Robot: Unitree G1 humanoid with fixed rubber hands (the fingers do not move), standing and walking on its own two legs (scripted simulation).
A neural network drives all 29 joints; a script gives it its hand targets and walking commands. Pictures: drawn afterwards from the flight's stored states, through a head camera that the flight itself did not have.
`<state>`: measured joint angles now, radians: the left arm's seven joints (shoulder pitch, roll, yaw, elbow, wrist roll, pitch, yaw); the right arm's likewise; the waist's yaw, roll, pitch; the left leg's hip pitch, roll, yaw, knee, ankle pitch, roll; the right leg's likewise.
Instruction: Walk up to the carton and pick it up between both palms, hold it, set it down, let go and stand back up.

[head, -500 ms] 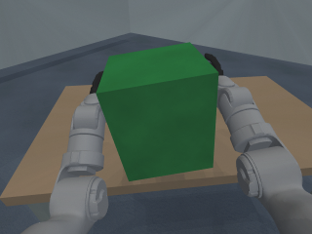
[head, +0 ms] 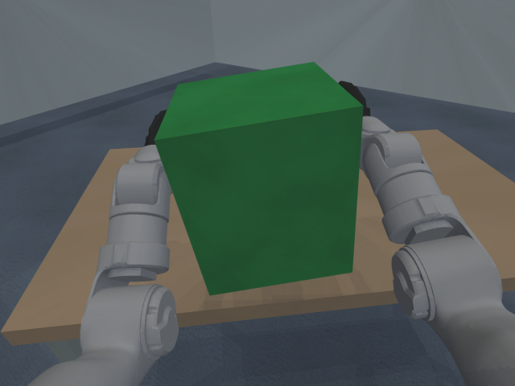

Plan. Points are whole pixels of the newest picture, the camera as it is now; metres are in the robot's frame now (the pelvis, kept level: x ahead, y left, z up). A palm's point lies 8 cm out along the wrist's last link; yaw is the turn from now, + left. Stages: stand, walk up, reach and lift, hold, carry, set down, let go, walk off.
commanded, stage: hold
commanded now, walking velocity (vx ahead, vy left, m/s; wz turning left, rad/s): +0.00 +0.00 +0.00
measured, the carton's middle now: (263, 175) +0.36 +0.00 +0.23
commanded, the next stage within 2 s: none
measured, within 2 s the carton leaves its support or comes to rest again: neither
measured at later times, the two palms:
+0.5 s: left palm (156, 148) +0.38 +0.15 +0.27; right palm (362, 120) +0.39 -0.15 +0.30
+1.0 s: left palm (156, 144) +0.38 +0.15 +0.28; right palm (363, 117) +0.38 -0.15 +0.31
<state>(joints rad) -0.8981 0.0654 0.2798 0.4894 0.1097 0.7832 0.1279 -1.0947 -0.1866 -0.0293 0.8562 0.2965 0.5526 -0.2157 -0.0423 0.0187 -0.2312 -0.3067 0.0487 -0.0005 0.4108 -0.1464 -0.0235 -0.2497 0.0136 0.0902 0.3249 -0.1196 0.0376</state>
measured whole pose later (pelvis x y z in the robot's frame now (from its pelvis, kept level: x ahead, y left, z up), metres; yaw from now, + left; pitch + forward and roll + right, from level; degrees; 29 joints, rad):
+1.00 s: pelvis +0.00 +0.00 +0.00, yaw +0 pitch +2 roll -1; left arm -0.95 0.07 0.34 0.48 0.11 0.85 0.11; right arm -1.14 -0.19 -0.03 0.83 0.31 0.64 -0.25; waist -0.06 0.02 -0.26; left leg -0.31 0.05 0.00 0.41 -0.15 -0.02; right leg -0.25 0.01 0.09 0.32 -0.12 0.04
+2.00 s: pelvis +0.00 +0.00 +0.00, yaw +0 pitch +2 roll -1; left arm -0.95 0.07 0.35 0.48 0.11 0.86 0.11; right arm -1.14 -0.19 -0.02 0.83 0.32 0.66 -0.25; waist -0.06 0.02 -0.26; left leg -0.31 0.05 0.00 0.41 -0.15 -0.02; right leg -0.25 0.01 0.09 0.32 -0.12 0.04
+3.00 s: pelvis +0.00 +0.00 +0.00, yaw +0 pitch +3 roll -1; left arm -0.95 0.07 0.34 0.48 0.11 0.86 0.11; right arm -1.14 -0.19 -0.03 0.83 0.32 0.67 -0.25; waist -0.06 0.02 -0.26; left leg -0.31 0.05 0.00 0.41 -0.15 -0.02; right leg -0.25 0.01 0.09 0.32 -0.12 0.04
